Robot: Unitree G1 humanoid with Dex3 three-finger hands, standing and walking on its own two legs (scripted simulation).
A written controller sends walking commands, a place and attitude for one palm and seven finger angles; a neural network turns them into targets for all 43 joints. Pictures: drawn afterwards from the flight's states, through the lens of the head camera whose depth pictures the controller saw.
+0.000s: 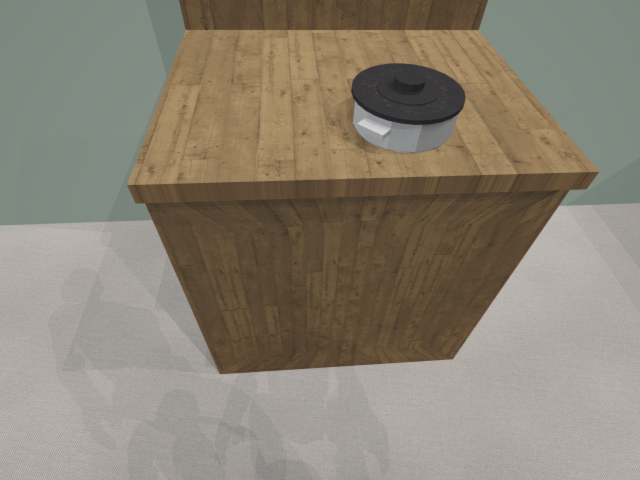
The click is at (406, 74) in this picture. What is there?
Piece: lid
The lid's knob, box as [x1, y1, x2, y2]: [394, 70, 425, 91]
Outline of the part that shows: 395,75 394,84 400,89 407,91 417,91 420,90 424,85 425,77 419,72 412,70 402,70 397,72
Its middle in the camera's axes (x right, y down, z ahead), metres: +0.15 -0.27 +0.67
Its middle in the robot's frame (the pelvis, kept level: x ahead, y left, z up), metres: +0.71 -0.11 +0.15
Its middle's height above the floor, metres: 0.92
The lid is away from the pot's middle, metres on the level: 0.00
